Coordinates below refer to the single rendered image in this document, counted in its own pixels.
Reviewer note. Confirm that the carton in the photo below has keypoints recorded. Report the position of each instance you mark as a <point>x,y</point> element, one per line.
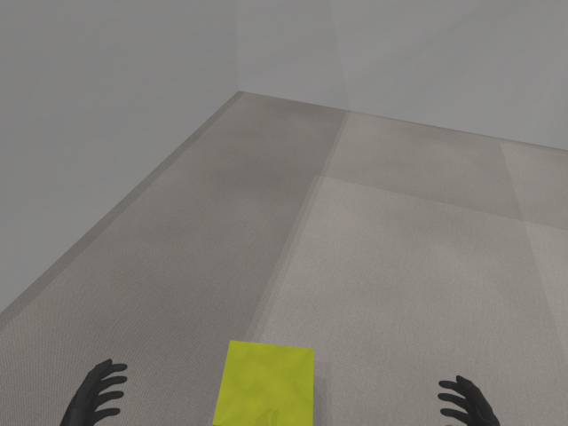
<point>266,385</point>

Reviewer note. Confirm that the robot left hand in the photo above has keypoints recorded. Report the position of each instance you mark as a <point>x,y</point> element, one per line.
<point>81,410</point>

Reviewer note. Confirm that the robot right hand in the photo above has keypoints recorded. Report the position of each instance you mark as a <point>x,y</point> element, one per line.
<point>479,412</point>

